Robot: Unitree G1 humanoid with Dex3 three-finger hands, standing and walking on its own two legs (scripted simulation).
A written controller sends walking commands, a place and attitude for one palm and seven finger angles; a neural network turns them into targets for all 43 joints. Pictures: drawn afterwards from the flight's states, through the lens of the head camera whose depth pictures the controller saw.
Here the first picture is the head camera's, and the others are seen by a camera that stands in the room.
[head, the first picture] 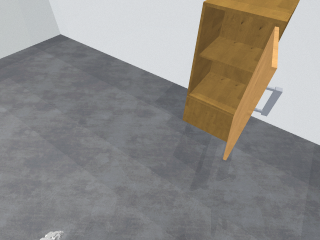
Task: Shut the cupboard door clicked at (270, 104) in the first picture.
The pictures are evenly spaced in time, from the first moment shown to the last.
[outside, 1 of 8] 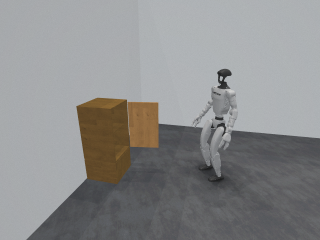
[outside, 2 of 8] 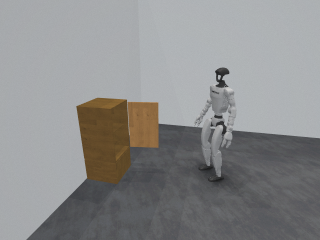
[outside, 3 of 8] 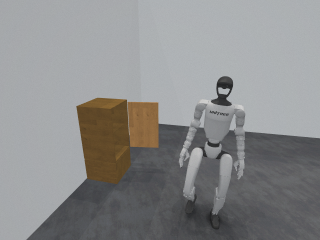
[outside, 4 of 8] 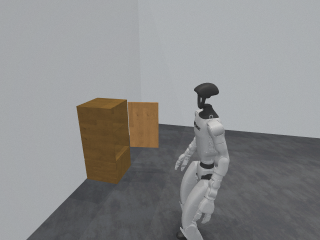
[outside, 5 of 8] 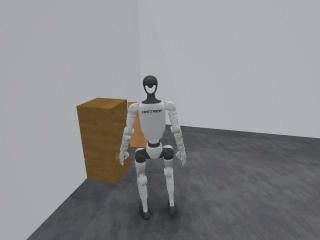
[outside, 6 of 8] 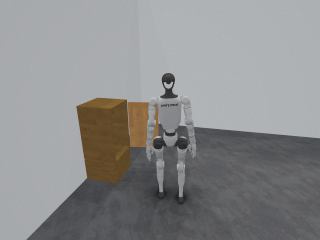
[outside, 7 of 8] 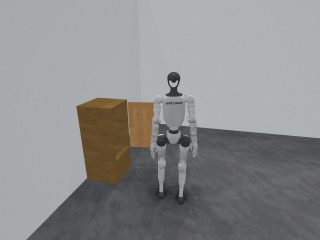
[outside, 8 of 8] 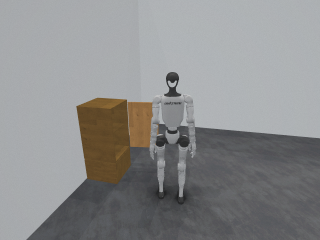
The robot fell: no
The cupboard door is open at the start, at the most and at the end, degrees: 100 100 100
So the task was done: no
